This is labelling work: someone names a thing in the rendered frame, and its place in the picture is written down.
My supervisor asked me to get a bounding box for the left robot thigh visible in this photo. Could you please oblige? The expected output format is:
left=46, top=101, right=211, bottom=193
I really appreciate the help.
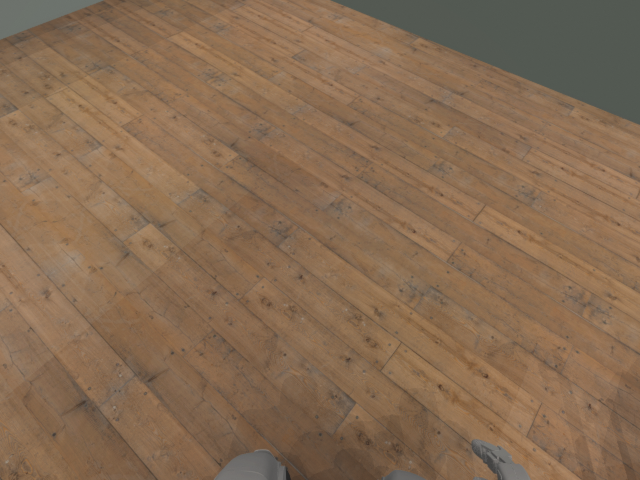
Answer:
left=214, top=452, right=286, bottom=480

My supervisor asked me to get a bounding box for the robot left shin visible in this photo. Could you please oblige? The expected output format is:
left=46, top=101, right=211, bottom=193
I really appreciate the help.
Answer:
left=254, top=449, right=275, bottom=459

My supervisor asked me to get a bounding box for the right robot hand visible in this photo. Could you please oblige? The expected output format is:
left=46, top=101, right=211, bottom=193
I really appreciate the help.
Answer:
left=471, top=439, right=531, bottom=480

